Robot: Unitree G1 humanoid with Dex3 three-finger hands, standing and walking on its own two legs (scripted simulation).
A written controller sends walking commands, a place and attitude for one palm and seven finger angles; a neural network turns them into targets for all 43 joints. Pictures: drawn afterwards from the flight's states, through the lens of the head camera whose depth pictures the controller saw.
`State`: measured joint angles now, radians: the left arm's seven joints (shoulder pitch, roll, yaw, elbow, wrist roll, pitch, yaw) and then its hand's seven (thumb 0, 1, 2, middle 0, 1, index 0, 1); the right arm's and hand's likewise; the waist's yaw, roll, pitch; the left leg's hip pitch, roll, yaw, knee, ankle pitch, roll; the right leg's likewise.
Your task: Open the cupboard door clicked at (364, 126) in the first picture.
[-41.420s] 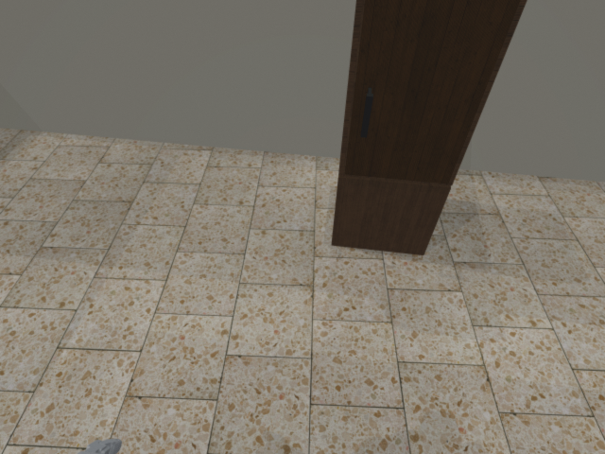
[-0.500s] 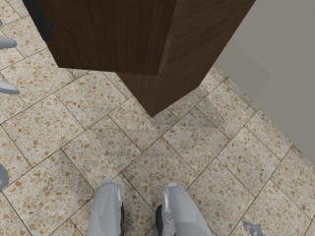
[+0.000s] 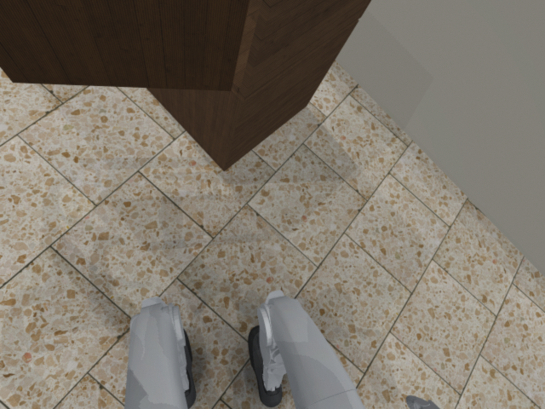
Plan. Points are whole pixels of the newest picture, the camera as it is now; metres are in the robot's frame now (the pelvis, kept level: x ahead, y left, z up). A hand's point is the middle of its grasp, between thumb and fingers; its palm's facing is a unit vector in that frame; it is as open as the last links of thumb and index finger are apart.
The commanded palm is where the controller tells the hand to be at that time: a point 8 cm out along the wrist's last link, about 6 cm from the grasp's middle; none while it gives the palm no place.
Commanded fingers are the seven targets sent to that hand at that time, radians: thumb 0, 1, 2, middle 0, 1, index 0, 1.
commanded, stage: move the hooked fingers beside the handle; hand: left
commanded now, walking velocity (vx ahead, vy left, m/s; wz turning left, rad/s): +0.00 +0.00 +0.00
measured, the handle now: out of the picture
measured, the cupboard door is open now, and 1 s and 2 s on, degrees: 53 53 53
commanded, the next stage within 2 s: slide the fingers in behind the handle in 0.86 s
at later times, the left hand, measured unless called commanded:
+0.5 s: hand out of the picture +0.54 +0.37 +0.10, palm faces +0.07 -1.00 -0.01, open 14.0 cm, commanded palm +0.56 +0.37 +0.09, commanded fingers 0.00 -0.50 0.30 -0.30 -1.20 -0.30 -1.20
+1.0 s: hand out of the picture +0.54 +0.37 +0.09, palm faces +0.06 -1.00 -0.03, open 14.0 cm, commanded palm +0.57 +0.36 +0.09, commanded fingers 0.00 -0.50 0.30 -0.30 -1.20 -0.30 -1.20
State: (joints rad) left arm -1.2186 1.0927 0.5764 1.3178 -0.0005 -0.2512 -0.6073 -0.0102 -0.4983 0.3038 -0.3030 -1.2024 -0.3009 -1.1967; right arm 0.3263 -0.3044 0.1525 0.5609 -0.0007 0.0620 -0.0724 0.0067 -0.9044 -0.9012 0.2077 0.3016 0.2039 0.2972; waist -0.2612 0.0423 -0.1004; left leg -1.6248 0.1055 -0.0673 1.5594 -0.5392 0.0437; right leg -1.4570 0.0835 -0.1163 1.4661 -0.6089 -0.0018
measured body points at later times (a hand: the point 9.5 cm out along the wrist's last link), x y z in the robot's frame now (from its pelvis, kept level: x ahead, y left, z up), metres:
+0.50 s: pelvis +0.01 +0.01 +0.02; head +0.21 +0.09 +0.42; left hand +0.53 +0.42 +0.11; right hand +0.04 -0.26 -0.05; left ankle +0.07 +0.10 -0.55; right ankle +0.04 -0.13 -0.55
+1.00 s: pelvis +0.00 +0.01 +0.01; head +0.22 +0.09 +0.40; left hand +0.53 +0.42 +0.10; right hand +0.03 -0.25 -0.07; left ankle +0.07 +0.10 -0.55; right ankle +0.04 -0.13 -0.55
